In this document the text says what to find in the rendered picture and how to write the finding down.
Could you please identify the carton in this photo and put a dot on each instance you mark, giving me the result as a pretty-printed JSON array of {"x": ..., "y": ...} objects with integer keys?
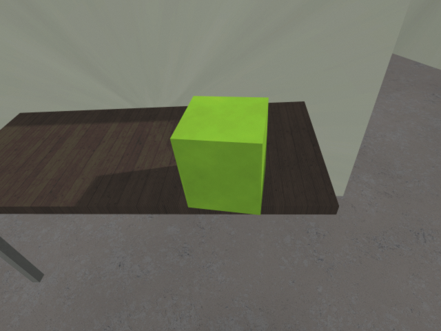
[{"x": 220, "y": 147}]

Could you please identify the table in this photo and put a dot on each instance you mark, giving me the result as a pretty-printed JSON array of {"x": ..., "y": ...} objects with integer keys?
[{"x": 121, "y": 161}]

